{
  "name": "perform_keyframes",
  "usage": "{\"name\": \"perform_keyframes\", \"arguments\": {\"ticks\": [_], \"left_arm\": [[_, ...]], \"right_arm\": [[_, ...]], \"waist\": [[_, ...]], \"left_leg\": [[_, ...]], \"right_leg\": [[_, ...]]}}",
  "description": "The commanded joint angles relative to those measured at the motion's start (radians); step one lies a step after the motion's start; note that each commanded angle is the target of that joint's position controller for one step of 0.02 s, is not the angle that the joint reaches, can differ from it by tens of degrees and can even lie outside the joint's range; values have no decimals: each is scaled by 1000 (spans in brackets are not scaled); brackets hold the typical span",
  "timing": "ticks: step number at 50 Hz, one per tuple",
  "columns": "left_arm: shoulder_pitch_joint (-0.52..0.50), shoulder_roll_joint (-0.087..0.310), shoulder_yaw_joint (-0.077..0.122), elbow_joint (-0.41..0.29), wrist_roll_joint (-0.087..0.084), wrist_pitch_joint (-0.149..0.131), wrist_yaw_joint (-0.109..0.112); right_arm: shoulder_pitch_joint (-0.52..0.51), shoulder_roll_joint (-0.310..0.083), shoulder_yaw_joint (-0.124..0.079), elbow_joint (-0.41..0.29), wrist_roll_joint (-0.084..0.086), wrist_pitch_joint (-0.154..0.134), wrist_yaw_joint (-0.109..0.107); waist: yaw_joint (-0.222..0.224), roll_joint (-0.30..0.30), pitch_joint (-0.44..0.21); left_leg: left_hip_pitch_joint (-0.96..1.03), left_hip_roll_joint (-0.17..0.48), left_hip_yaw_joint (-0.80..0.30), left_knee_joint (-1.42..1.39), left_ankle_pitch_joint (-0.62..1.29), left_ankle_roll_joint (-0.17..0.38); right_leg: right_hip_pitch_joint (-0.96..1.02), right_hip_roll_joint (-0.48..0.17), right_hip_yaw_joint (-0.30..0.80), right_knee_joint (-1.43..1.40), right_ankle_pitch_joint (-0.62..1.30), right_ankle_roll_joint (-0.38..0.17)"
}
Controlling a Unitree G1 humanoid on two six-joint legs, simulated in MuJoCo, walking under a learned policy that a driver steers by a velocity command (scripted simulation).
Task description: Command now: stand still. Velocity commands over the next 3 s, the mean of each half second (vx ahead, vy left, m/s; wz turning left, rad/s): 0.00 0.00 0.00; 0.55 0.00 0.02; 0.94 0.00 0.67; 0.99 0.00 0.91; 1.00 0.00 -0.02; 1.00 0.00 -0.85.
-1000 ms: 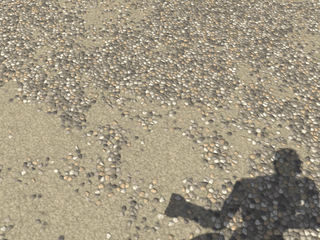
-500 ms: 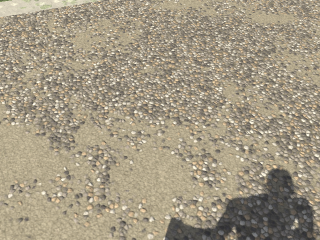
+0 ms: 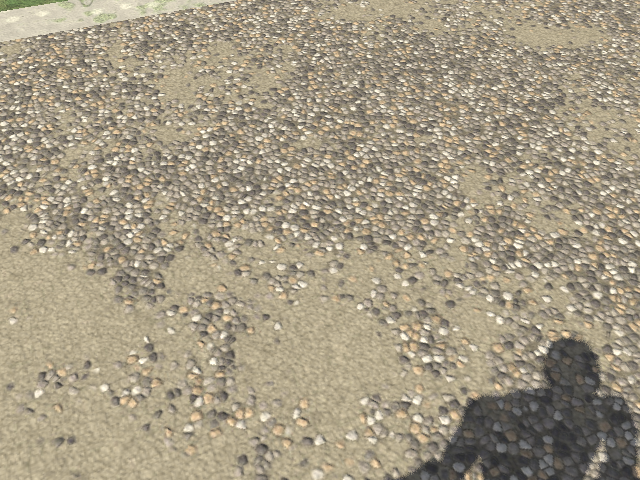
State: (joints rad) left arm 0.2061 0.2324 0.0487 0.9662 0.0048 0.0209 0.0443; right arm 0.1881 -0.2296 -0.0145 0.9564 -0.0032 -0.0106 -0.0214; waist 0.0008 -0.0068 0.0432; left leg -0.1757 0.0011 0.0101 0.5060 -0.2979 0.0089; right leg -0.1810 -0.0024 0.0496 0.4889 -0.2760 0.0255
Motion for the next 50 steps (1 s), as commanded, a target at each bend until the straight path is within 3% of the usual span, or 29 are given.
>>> {"name": "perform_keyframes", "arguments": {"ticks": [1,26,27,28,29,30,31,32,33,34,36,37,38,39,40,41,42,43,44,45,47,48,50], "left_arm": [[8,105,19,-10,-1,-9,5],[45,74,-5,133,-4,-13,10],[75,63,-7,149,-9,-12,11],[74,70,-2,143,-19,-14,10],[19,80,1,112,-20,-26,5],[-43,47,-8,67,-29,-48,-6],[-118,58,-7,26,-35,-70,-17],[-123,67,-1,15,-37,-89,-27],[-84,59,1,21,-36,-105,-34],[-61,60,3,23,-37,-119,-39],[-42,48,3,29,-35,-136,-40],[-23,42,4,37,-36,-139,-42],[21,41,7,28,38,-98,-75],[93,24,11,47,35,-80,-78],[182,31,17,74,28,-73,-70],[333,58,28,117,32,-85,-60],[485,137,33,131,62,-100,-50],[385,182,28,112,64,-98,-45],[243,187,33,70,44,-101,-44],[164,150,25,38,29,-114,-52],[149,108,13,31,21,-132,-51],[178,92,8,46,25,-142,-47],[253,81,8,71,26,-154,-43]], "right_arm": [[6,-111,-21,-22,1,-10,-4],[78,-89,-9,72,3,-4,-11],[113,-99,-15,88,8,0,-15],[137,-144,-31,90,22,4,-18],[189,-182,-44,91,31,-1,-18],[207,-231,-62,89,36,-15,-17],[190,-219,-62,72,25,-36,-17],[146,-179,-53,51,12,-56,-14],[105,-150,-46,28,15,-70,-9],[86,-144,-46,11,29,-75,-5],[75,-172,-54,-2,43,-75,-6],[79,-191,-59,-5,44,-72,-5],[108,-201,-70,28,-38,-54,9],[78,-191,-75,17,-39,-44,14],[53,-180,-77,4,-31,-40,16],[9,-133,-64,-18,-38,-46,21],[-101,1,-29,-88,-50,-63,22],[-67,33,-21,-139,-23,-75,36],[-94,-28,-29,-151,-28,-79,49],[-80,-84,-40,-137,-37,-82,62],[-24,-94,-46,-107,-56,-67,79],[-26,-80,-43,-108,-48,-52,88],[-81,-58,-40,-125,-23,-31,89]], "waist": [[-1,15,-24],[-2,11,1],[-7,31,-47],[-19,73,-16],[-50,128,42],[-63,237,94],[-73,217,155],[-43,157,153],[-14,124,107],[-3,110,72],[11,135,26],[21,151,18],[41,148,0],[82,110,23],[118,45,20],[188,-87,-12],[245,-332,-60],[142,-325,-21],[67,-160,73],[36,-44,50],[0,-49,7],[1,-72,21],[22,-51,79]], "left_leg": [[-28,42,-44,-102,189,18],[-28,28,-44,-129,168,28],[-3,16,-43,-144,-85,45],[-22,49,-106,-182,-400,83],[-24,149,-256,-268,-637,141],[-40,308,-476,-388,-734,222],[-59,393,-596,-452,-640,270],[-25,397,-577,-438,-513,257],[11,364,-506,-409,-418,224],[25,331,-425,-403,-352,191],[-57,233,-255,-393,-244,145],[-105,203,-206,-377,-233,149],[-133,167,-161,-339,-323,179],[-232,155,-130,-272,-368,184],[-338,132,-110,-172,-388,181],[-472,64,-41,119,-283,163],[-630,-33,-11,581,-272,128],[-827,-77,-141,739,-157,145],[-891,37,-150,804,-16,143],[-830,88,-122,767,96,121],[-687,124,-69,703,142,67],[-682,114,-57,718,169,52],[-743,76,-84,702,207,50]], "right_leg": [[21,-20,17,-62,202,-17],[-6,-17,-6,-85,164,-7],[-4,23,-56,-42,-35,-14],[-80,54,-93,37,-256,-27],[-220,51,-102,146,-343,-36],[-309,21,-114,325,-239,-44],[-419,-49,-38,469,-224,-55],[-490,-89,-4,548,-192,-69],[-505,-116,8,550,-150,-80],[-477,-125,-3,464,-127,-82],[-263,-87,-71,248,-85,-67],[-166,-50,-117,180,-76,-52],[-72,13,-198,89,-139,-53],[62,35,-257,12,-9,-47],[199,61,-277,-6,-6,-43],[372,-14,-145,-51,-92,-54],[390,-285,274,-180,-444,-77],[312,-416,740,-421,-752,-179],[236,-455,702,-420,-746,-214],[197,-387,541,-374,-576,-196],[128,-271,321,-401,-384,-172],[120,-249,247,-420,-322,-167],[141,-228,126,-436,-190,-149]]}}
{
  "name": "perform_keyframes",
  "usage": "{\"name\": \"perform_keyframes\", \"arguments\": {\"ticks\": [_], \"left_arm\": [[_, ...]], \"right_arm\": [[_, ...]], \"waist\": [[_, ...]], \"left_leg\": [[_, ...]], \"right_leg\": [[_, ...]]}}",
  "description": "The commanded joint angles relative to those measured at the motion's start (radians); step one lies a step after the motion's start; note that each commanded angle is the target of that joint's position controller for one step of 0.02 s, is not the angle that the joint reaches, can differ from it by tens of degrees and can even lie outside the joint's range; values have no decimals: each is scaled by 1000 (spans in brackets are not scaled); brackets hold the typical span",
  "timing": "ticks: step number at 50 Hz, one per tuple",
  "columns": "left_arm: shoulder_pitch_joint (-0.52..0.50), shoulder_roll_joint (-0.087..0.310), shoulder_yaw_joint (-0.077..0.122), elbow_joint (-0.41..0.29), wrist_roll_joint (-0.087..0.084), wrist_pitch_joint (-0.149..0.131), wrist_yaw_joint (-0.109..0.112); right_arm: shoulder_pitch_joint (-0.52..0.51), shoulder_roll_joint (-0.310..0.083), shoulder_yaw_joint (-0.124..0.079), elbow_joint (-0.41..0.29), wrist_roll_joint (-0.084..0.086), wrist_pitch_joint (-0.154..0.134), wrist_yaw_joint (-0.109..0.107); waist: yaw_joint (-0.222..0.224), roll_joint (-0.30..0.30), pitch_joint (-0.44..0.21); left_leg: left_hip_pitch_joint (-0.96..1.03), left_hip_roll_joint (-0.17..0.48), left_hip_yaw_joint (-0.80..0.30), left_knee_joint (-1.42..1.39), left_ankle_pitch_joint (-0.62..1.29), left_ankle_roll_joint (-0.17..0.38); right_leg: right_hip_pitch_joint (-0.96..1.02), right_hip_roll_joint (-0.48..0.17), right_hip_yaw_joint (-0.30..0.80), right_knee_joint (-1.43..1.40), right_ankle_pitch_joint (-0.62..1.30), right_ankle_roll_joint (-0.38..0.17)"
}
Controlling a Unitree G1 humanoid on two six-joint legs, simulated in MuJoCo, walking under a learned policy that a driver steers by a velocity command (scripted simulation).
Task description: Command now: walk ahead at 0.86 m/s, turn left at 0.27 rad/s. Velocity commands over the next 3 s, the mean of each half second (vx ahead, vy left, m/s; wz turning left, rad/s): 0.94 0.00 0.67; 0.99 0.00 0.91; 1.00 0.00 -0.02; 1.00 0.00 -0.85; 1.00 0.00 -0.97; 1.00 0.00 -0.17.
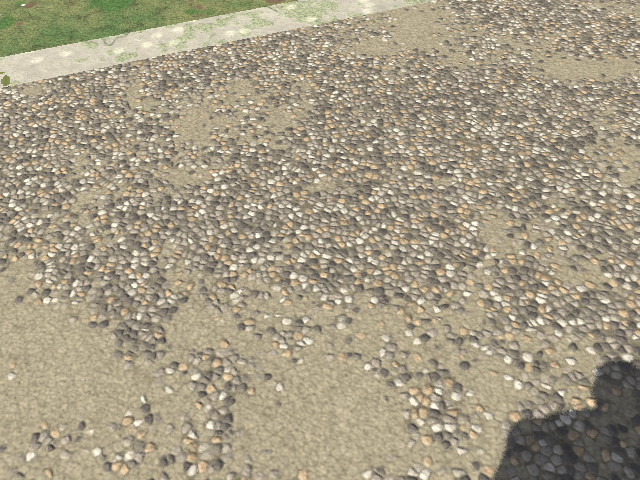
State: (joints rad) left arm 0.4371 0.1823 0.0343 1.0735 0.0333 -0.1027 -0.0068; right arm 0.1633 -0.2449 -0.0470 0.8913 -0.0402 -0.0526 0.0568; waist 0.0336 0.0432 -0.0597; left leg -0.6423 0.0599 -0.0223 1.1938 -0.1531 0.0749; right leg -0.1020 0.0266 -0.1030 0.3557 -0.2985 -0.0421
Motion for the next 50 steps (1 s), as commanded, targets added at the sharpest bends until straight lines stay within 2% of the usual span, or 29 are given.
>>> {"name": "perform_keyframes", "arguments": {"ticks": [1,7,9,11,13,14,15,16,17,18,19,20,22,23,27,30,32,34,35,36,37,38,39,40,41,43,45,46,50], "left_arm": [[43,131,23,-33,-3,-33,8],[77,96,5,-38,-7,-49,22],[75,120,4,-35,-8,-48,29],[89,173,13,-39,0,-33,47],[50,250,38,-68,14,6,60],[11,273,49,-91,16,19,56],[-19,264,54,-102,16,17,43],[-53,102,23,-198,-1,-6,11],[-160,152,21,-279,-16,-37,6],[-221,167,16,-307,-11,-55,5],[-217,164,12,-307,-9,-64,5],[-234,153,7,-312,6,-54,6],[-203,137,-1,-318,44,-7,-2],[-218,131,-5,-334,51,11,-6],[-489,120,-31,-466,32,24,-22],[-567,116,-41,-506,12,19,-26],[-582,130,-42,-533,3,18,-18],[-467,188,-20,-516,-3,16,1],[-329,249,6,-486,-14,12,17],[-109,300,31,-430,-20,12,36],[89,357,56,-389,9,11,57],[39,398,62,-405,47,9,50],[-81,345,73,-418,39,19,32],[-161,221,46,-433,29,22,27],[-173,175,35,-408,27,21,23],[-121,155,25,-341,24,8,22],[-85,139,23,-291,-3,-12,4],[-78,133,20,-277,-10,-21,-2],[-116,177,23,-264,0,-45,-11]], "right_arm": [[-90,-40,-7,-71,20,17,9],[-284,-9,14,-153,15,17,20],[-294,-4,21,-168,15,14,19],[-239,-42,13,-162,16,16,10],[22,-107,-13,-102,24,12,2],[232,-154,-39,-40,26,9,-6],[350,-203,-71,-7,22,13,-22],[232,-279,-92,-21,7,32,-32],[239,-300,-100,-29,16,38,-27],[242,-257,-94,-20,16,31,-37],[231,-191,-80,-5,14,23,-43],[195,-166,-71,-9,12,11,-51],[156,-129,-48,-22,27,-13,-61],[165,-131,-44,-25,40,-24,-61],[244,-165,-49,-36,41,-45,-56],[329,-187,-60,-26,49,-39,-50],[329,-203,-65,-28,52,-36,-55],[283,-239,-72,-44,51,-40,-62],[239,-281,-81,-57,42,-45,-59],[158,-299,-86,-77,34,-51,-51],[131,-178,-57,-107,28,-60,-47],[253,-38,-17,-163,82,-53,-55],[267,-128,-15,-154,68,-35,-69],[176,-165,-22,-138,40,-18,-62],[131,-161,-26,-145,27,-6,-47],[79,-108,-16,-182,3,21,-14],[24,-61,2,-237,3,45,3],[-10,-53,10,-262,-1,48,10],[-114,-77,26,-324,6,39,26]], "waist": [[-5,-88,198],[17,-93,250],[3,-103,241],[-43,-165,153],[-176,-222,-1],[-261,-218,-94],[-309,-162,-127],[-151,174,-78],[-168,85,-144],[-158,-20,-62],[-108,-124,24],[-63,-162,76],[6,-149,112],[13,-135,132],[-60,-72,216],[-130,-13,155],[-131,14,121],[-65,30,16],[20,41,-72],[152,36,-161],[205,-75,-262],[64,-389,-382],[37,-332,-339],[41,-173,-169],[30,-78,-51],[-1,-75,53],[-29,-112,97],[-35,-112,109],[-79,-105,182]], "left_leg": [[-288,0,-48,-24,81,-14],[-178,-10,127,-358,190,28],[-75,-43,194,-458,167,75],[39,-129,259,-484,92,118],[281,-196,263,-480,-38,158],[499,-208,218,-527,-95,187],[733,-153,79,-592,-196,214],[966,102,-489,-729,-376,361],[1020,169,-801,-897,-422,426],[946,179,-749,-954,-387,376],[793,155,-669,-984,-295,334],[660,107,-572,-991,-201,302],[491,31,-453,-997,-96,285],[429,8,-418,-1007,-80,283],[272,-76,-340,-1055,200,230],[413,-76,-340,-1010,519,165],[519,-58,-350,-954,658,140],[558,-58,-364,-788,871,90],[555,-54,-381,-617,892,72],[476,-84,-366,-392,823,63],[305,-138,-304,-68,354,62],[33,-230,-181,211,-360,37],[-79,-136,-129,270,-254,53],[-93,-75,-104,228,-155,48],[-85,-48,-84,192,-127,42],[-80,6,-75,162,-127,35],[-130,52,-64,148,-114,33],[-141,55,-63,131,-78,31],[-82,21,-32,-163,124,34]], "right_leg": [[69,-249,214,-310,-98,-68],[111,-229,-50,-383,273,-33],[169,-238,-128,-334,644,-14],[286,-262,-163,-151,1234,5],[311,-287,-165,237,1492,-3],[231,-296,-141,507,1417,-25],[2,-243,-135,830,1051,-20],[-552,-3,-73,1209,-71,46],[-734,18,166,1307,-84,24],[-774,-52,208,1238,-21,5],[-726,-90,203,1128,15,1],[-665,-120,201,1056,4,15],[-588,-151,191,978,-28,59],[-585,-164,173,927,-44,79],[-522,-135,80,552,215,115],[-450,-59,50,342,400,82],[-395,-30,65,235,403,58],[-157,18,93,165,352,38],[4,12,128,172,291,32],[221,-25,131,165,223,26],[456,-203,287,196,-46,1],[631,-526,819,55,-125,-83],[519,-503,952,-39,-374,-135],[347,-434,778,-73,-432,-123],[206,-398,636,-92,-289,-109],[55,-343,421,-128,-106,-75],[8,-340,294,-168,14,-50],[-20,-324,235,-191,83,-46],[-119,-246,-5,-286,302,-39]]}}
Over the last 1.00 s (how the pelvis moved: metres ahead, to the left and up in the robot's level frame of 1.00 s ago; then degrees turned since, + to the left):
0.13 -0.07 0.00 1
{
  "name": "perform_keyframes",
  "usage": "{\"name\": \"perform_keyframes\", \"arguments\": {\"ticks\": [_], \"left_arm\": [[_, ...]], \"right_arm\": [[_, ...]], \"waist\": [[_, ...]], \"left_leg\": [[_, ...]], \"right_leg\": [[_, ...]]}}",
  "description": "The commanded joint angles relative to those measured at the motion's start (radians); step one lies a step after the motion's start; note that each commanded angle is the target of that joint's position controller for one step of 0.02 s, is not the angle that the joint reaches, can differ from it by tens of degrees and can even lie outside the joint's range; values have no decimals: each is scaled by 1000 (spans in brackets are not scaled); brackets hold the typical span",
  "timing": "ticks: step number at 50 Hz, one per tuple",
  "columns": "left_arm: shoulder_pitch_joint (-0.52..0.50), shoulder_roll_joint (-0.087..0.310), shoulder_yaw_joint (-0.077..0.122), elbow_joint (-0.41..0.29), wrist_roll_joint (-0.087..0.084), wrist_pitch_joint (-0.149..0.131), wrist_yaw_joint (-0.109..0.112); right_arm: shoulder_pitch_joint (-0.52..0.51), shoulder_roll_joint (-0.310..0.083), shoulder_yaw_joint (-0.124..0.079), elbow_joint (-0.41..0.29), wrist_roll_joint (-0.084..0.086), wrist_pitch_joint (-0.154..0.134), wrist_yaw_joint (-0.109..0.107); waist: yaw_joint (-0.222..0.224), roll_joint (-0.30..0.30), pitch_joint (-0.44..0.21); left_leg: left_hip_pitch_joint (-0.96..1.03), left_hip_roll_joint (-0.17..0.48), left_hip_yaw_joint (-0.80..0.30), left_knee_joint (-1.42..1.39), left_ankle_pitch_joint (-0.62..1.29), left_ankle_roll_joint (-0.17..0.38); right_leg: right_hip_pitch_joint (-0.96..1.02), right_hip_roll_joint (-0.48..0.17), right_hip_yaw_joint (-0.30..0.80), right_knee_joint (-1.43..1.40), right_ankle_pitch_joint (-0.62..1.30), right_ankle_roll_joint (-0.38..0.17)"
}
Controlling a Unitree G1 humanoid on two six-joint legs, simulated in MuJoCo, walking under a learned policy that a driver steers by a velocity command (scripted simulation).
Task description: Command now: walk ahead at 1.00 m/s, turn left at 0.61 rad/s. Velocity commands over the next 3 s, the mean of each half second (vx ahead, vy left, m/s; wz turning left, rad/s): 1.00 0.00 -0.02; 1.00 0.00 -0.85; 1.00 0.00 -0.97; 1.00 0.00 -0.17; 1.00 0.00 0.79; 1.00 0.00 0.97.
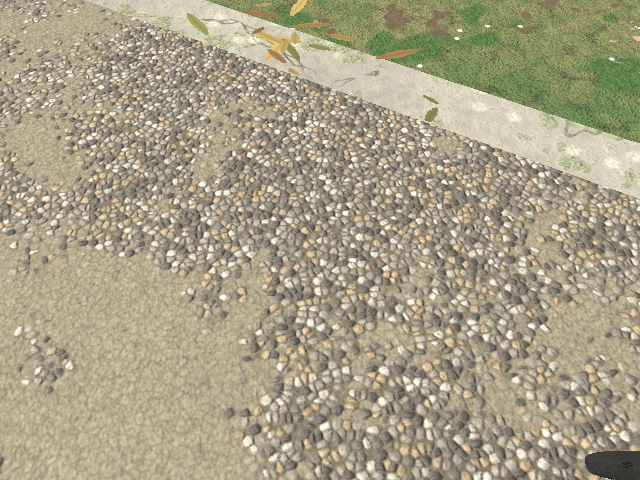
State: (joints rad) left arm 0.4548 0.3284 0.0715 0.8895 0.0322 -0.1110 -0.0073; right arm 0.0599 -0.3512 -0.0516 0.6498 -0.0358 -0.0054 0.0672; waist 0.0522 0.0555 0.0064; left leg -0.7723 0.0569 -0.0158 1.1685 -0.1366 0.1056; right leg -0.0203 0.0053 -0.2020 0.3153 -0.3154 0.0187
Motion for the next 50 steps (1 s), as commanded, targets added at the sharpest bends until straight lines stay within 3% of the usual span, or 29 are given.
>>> {"name": "perform_keyframes", "arguments": {"ticks": [1,3,5,7,8,9,10,11,12,13,14,17,21,24,27,28,30,31,32,33,34,35,36,38,40,44,47,49,50], "left_arm": [[-107,36,-15,-67,-3,-38,-12],[-34,75,-11,-36,-9,-36,-9],[16,132,-5,-17,-6,-21,2],[27,199,3,-7,-2,9,22],[2,215,4,-14,-2,24,30],[-23,202,2,-31,-4,30,31],[60,21,-32,-74,-4,28,5],[58,54,-29,-116,-50,20,6],[-83,94,-18,-139,-52,13,13],[-104,60,-28,-140,-51,9,7],[-99,43,-31,-117,-41,20,2],[-30,-2,-32,-74,-15,78,-27],[-237,-37,-42,-148,-24,89,-48],[-350,-39,-55,-181,-29,74,-61],[-343,-8,-55,-185,-19,73,-73],[-265,24,-45,-162,-18,79,-71],[86,118,-3,-66,-13,91,-57],[288,166,29,-13,-21,92,-39],[222,193,46,7,-51,100,-20],[83,284,56,-46,-16,104,-16],[35,236,57,-99,-13,108,-5],[-7,142,38,-97,-8,107,6],[-45,115,29,-88,-11,98,8],[-79,113,21,-96,-17,65,12],[-92,128,23,-106,-25,37,4],[-61,145,43,-115,-38,30,-7],[-25,163,57,-117,-38,37,-12],[-43,181,63,-128,-30,39,-3],[-64,208,68,-134,-23,37,-6]], "right_arm": [[-49,29,36,-86,-2,-14,22],[-131,40,47,-98,-5,-26,30],[-132,16,43,-87,-10,-34,22],[23,-33,24,-42,-21,-42,2],[224,-68,4,24,-18,-44,-12],[391,-121,-23,81,-26,-41,-31],[355,-213,-44,85,-38,-41,-53],[400,-240,-57,62,-25,-42,-58],[374,-188,-56,92,-16,-49,-66],[334,-138,-43,117,-11,-64,-67],[282,-84,-32,123,-18,-79,-63],[267,12,-2,149,7,-112,-61],[289,15,3,181,21,-141,-50],[307,13,14,192,24,-146,-61],[332,-68,5,198,27,-149,-97],[314,-99,-3,188,21,-138,-114],[208,-151,-20,148,4,-102,-132],[122,-168,-32,129,5,-83,-126],[58,-23,3,100,-13,-94,-94],[230,49,34,-3,10,-112,-88],[210,7,49,-32,-3,-138,-81],[161,-37,45,-22,-11,-150,-72],[133,-38,43,-28,-23,-143,-70],[141,-19,56,-27,-50,-89,-69],[70,-2,67,-66,-46,-59,-63],[-109,45,89,-136,3,-63,-48],[-144,16,79,-153,14,-71,-54],[-70,-36,57,-133,12,-80,-66],[50,-84,34,-102,15,-86,-76]], "waist": [[-81,-83,134],[-46,-70,166],[-57,-115,123],[-156,-192,-15],[-249,-208,-118],[-323,-184,-196],[-171,91,-277],[-195,98,-459],[-200,-43,-280],[-151,-60,-107],[-101,-113,-32],[-23,-35,23],[-36,7,125],[-52,-37,133],[-16,10,63],[30,43,13],[216,66,-138],[332,-6,-178],[247,-283,-69],[36,-342,-214],[63,-189,-267],[18,1,-86],[-38,65,2],[-101,80,82],[-101,47,111],[-4,-52,80],[42,-106,29],[5,-117,-30],[-61,-103,-114]], "left_leg": [[105,0,23,-252,151,13],[202,-38,105,-396,183,42],[254,-108,160,-466,105,68],[440,-175,161,-502,-41,99],[652,-184,124,-561,-61,122],[913,-128,35,-606,-86,140],[1197,176,-346,-595,-225,154],[1310,340,-768,-755,-245,232],[1183,279,-602,-812,-171,184],[987,254,-475,-849,-69,165],[843,212,-373,-881,5,127],[650,153,-178,-982,76,60],[611,67,93,-1063,424,-39],[645,24,224,-1077,634,-83],[778,79,260,-962,1113,-121],[819,98,260,-856,1257,-133],[741,135,231,-414,1369,-134],[587,75,235,43,1039,-127],[233,-148,201,464,-221,-117],[-77,-152,0,684,-398,-150],[-158,-110,-116,606,-332,-124],[-142,-49,-121,455,-236,-104],[-72,-9,-109,337,-212,-111],[56,39,-91,194,-227,-146],[161,65,-38,-12,-180,-173],[320,23,20,-437,172,-171],[353,-24,11,-589,211,-151],[462,-62,-11,-667,121,-138],[593,-81,-10,-668,26,-124]], "right_leg": [[-206,-199,39,-281,381,-93],[-165,-217,6,-339,541,-108],[5,-239,-22,-232,1010,-111],[108,-276,-27,74,1372,-110],[67,-280,-20,316,1371,-111],[-112,-246,-25,627,1135,-104],[-487,-101,26,1006,-79,-83],[-677,12,249,1246,-192,-94],[-772,-47,299,1210,-51,-110],[-763,-79,274,1125,10,-109],[-708,-116,284,1050,36,-105],[-595,-154,289,959,69,-85],[-687,-132,200,788,266,-85],[-627,-69,73,562,418,-115],[-469,28,-12,401,477,-158],[-390,66,-20,395,428,-170],[-41,112,27,413,303,-222],[152,55,140,317,279,-302],[241,4,260,329,334,-327],[420,-184,753,247,309,-529],[413,-278,1032,-11,-89,-560],[199,-262,1007,-114,-224,-485],[13,-223,921,-126,-167,-436],[-249,-127,758,-139,-29,-400],[-418,-51,639,-170,83,-386],[-400,35,539,-144,315,-297],[-215,1,579,-61,476,-253],[-122,-13,612,68,616,-213],[-99,-3,601,220,715,-190]]}}
Over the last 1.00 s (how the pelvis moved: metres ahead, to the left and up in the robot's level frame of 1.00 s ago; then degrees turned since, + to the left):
0.80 0.26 -0.01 49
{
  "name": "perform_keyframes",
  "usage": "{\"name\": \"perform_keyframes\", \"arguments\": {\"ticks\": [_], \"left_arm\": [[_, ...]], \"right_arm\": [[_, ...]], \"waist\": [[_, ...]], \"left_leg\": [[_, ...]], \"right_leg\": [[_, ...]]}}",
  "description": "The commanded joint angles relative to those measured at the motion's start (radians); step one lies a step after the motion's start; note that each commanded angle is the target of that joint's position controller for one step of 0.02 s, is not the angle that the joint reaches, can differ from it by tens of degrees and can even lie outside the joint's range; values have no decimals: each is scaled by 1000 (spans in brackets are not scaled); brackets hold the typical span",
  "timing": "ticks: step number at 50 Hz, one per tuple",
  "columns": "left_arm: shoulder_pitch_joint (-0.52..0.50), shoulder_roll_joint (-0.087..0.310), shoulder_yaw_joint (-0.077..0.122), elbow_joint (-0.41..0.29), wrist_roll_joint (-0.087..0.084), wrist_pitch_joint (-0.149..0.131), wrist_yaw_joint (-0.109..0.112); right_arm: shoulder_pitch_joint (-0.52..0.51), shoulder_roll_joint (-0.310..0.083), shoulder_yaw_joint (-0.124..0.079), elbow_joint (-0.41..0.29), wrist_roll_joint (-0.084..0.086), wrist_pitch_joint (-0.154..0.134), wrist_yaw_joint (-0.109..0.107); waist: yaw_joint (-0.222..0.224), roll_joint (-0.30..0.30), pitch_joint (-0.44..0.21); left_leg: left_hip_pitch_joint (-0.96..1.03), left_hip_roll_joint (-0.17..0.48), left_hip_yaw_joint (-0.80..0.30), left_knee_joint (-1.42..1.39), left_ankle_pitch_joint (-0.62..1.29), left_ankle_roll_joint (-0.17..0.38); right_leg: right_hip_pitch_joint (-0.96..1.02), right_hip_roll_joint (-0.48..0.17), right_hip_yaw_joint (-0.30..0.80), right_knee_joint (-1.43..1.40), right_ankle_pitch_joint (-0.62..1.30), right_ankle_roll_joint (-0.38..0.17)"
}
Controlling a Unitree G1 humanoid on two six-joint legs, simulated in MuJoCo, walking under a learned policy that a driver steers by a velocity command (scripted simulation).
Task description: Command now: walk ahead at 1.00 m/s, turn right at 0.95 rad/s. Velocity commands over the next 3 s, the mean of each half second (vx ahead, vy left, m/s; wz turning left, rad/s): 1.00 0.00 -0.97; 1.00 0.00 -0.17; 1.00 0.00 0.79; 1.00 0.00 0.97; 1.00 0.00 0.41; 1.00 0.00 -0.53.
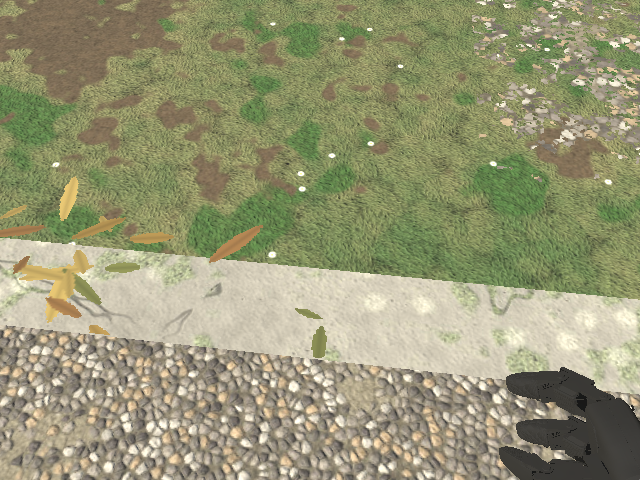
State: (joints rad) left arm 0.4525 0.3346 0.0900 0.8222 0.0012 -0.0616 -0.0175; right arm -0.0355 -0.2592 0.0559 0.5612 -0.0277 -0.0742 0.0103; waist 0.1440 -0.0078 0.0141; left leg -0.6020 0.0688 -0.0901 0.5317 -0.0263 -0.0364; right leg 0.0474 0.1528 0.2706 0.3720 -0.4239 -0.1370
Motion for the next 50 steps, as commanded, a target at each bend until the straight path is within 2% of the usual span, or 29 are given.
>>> {"name": "perform_keyframes", "arguments": {"ticks": [1,2,3,4,5,6,9,11,14,18,21,23,24,25,26,27,28,29,32,35,37,39,43,45,46,47,48,49,50], "left_arm": [[-122,211,50,-80,8,-19,0],[-156,103,19,-115,7,-34,2],[-26,-41,-24,-177,-40,-32,-1],[-86,40,-30,-159,-10,-9,10],[-176,89,-18,-158,15,4,4],[-217,91,-15,-162,26,12,-10],[-278,23,-34,-209,39,50,-49],[-325,6,-46,-250,37,64,-59],[-410,14,-57,-301,33,69,-68],[-549,5,-74,-329,31,64,-92],[-482,29,-65,-298,29,58,-79],[-176,99,-28,-210,26,51,-57],[26,137,2,-135,29,43,-35],[-26,198,37,-120,-2,55,-7],[-96,311,49,-180,42,66,-7],[-33,247,45,-190,38,75,16],[-67,194,32,-148,30,63,27],[-99,147,17,-127,29,44,30],[-137,69,-21,-105,20,-11,32],[-101,81,-17,-73,8,-41,14],[-83,83,-14,-65,-4,-53,2],[-45,103,-11,-43,-17,-67,-3],[7,153,-7,6,12,-64,11],[-17,184,-1,10,52,-37,36],[-75,187,0,-3,66,-20,46],[-110,142,-15,-30,67,-22,48],[-11,16,-42,-81,10,-48,15],[-75,66,-54,-100,29,-65,19],[-183,79,-60,-127,32,-76,18]], "right_arm": [[347,-216,-96,33,2,-24,-33],[588,-291,-128,68,-23,-28,-55],[513,-374,-145,61,-60,-19,-51],[396,-291,-147,45,-42,-7,-45],[337,-196,-126,39,-28,-3,-41],[333,-155,-116,62,-27,-2,-34],[412,-101,-103,155,-8,-23,-25],[417,-94,-103,179,6,-40,-11],[381,-115,-106,198,-1,-58,-7],[454,-158,-115,244,-4,-57,-15],[507,-235,-132,249,-3,-33,-38],[441,-286,-149,223,-9,1,-48],[405,-274,-146,202,-13,10,-42],[386,-181,-132,183,-17,8,-23],[469,-135,-108,56,12,-10,-20],[343,-179,-104,44,8,-35,-18],[342,-168,-98,55,13,-43,-18],[332,-155,-93,63,1,-37,-19],[373,-110,-79,92,-36,23,-2],[198,-71,-62,26,-24,26,16],[113,-55,-54,8,-9,18,29],[69,-55,-55,10,10,14,38],[61,-104,-78,28,3,7,28],[275,-161,-108,91,8,13,19],[502,-188,-128,163,9,19,10],[689,-262,-157,204,3,30,-5],[641,-356,-186,220,0,39,-1],[527,-289,-182,183,5,42,15],[481,-246,-173,179,11,36,13]], "waist": [[-278,-22,-220],[-365,92,-360],[-220,425,-455],[-214,299,-324],[-224,155,-190],[-217,60,-115],[-178,112,-14],[-157,103,7],[-124,99,61],[-156,41,140],[-101,109,43],[61,143,-108],[136,103,-181],[57,-129,-149],[-63,-222,-337],[14,-8,-341],[-48,56,-145],[-110,108,-50],[-204,101,34],[-166,36,116],[-133,23,119],[-103,14,108],[-100,-35,47],[-216,-106,-91],[-338,-96,-181],[-416,-27,-263],[-254,424,-345],[-267,216,-328],[-260,70,-205]], "left_leg": [[654,-54,51,-15,-140,35],[903,163,-157,-21,-495,64],[1066,433,-750,-251,-772,161],[943,397,-806,-300,-937,185],[811,339,-591,-278,-807,165],[706,290,-419,-271,-589,150],[575,218,-143,-309,-280,108],[544,213,-23,-341,-130,98],[476,177,163,-395,44,83],[527,127,344,-421,354,39],[666,157,377,-203,1044,16],[610,207,344,191,1176,38],[422,187,331,505,929,55],[118,-22,324,895,-210,39],[-226,-86,145,1198,-472,4],[-303,-44,36,1158,-353,11],[-290,14,37,1037,-306,22],[-209,56,39,920,-301,23],[-21,102,34,733,-357,0],[-49,118,85,450,-162,2],[46,90,115,245,57,27],[126,51,152,119,233,64],[122,-59,224,17,105,146],[303,-149,226,48,-68,183],[519,-161,229,29,-105,202],[765,-41,58,85,-302,250],[1035,207,-617,-123,-485,437],[1035,222,-795,-252,-500,462],[909,211,-655,-250,-453,432]], "right_leg": [[-257,-114,94,396,794,-10],[-419,-68,14,729,475,-6],[-733,21,-100,990,-124,30],[-868,-84,-146,1065,-2,13],[-879,-135,-176,1030,91,18],[-852,-169,-187,986,131,28],[-853,-235,-191,955,150,46],[-882,-247,-210,941,207,52],[-857,-247,-248,812,356,57],[-739,-193,-412,490,426,2],[-555,-79,-496,404,334,-53],[-227,-30,-446,382,239,-103],[69,-38,-348,272,236,-138],[241,-167,-132,223,195,-150],[507,-435,420,104,260,-363],[445,-445,491,-58,113,-343],[239,-434,401,-115,98,-298],[46,-390,309,-129,155,-252],[-287,-289,122,-180,258,-211],[-356,-215,-18,-263,347,-180],[-367,-175,-95,-287,447,-137],[-294,-211,-118,-346,563,-112],[58,-274,-228,-212,1131,-36],[133,-312,-274,91,1448,-1],[48,-295,-325,380,1426,19],[-186,-236,-348,790,1124,31],[-667,-9,-300,1204,93,120],[-829,-55,-176,1253,68,94],[-859,-133,-137,1187,127,93]]}}
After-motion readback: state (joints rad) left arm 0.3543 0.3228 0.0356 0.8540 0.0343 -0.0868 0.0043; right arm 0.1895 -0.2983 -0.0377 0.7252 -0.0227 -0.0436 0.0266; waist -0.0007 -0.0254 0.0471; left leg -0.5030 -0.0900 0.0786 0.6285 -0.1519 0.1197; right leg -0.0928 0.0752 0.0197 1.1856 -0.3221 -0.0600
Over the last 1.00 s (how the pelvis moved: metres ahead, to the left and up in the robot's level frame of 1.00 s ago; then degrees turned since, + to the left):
0.95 -0.01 -0.01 -29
